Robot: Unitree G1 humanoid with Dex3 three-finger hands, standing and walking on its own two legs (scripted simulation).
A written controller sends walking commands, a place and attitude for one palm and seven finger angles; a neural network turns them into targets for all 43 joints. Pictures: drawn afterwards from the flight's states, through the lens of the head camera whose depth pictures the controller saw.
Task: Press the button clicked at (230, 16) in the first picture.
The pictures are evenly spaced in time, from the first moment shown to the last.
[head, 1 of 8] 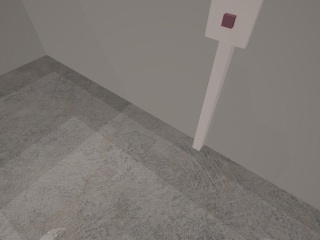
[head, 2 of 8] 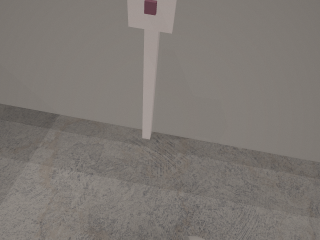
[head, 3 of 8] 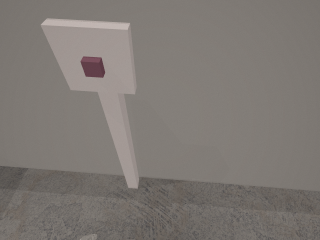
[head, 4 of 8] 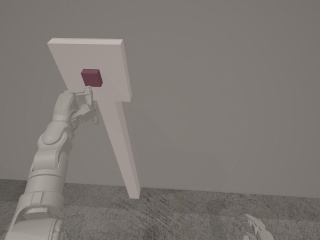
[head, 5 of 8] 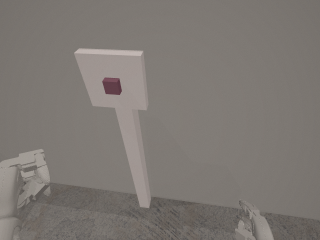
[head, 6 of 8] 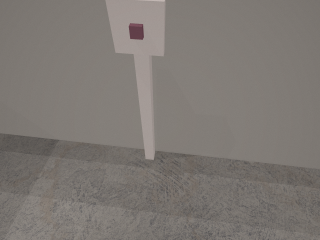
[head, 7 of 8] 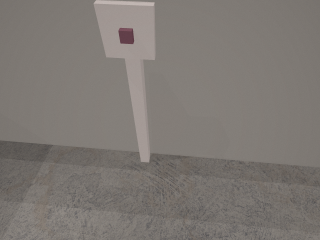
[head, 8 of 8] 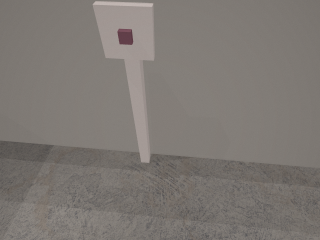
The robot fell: no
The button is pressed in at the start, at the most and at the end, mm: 0 5 0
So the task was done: no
